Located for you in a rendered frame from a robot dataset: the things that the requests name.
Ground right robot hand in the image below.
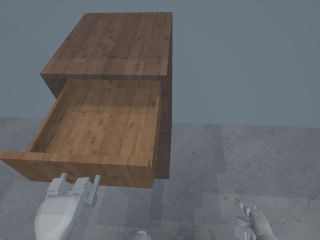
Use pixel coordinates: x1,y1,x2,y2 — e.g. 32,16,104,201
233,198,274,240

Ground robot left shin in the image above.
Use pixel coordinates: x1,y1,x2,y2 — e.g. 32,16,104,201
137,230,147,235

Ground handle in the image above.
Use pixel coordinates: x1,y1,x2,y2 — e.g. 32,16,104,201
60,173,101,208

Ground left robot hand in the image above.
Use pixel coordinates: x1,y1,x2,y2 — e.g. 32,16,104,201
34,177,93,240

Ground cabinet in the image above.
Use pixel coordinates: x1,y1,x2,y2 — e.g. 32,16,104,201
40,12,173,180

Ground drawer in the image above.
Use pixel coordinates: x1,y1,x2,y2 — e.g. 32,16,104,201
0,79,162,189

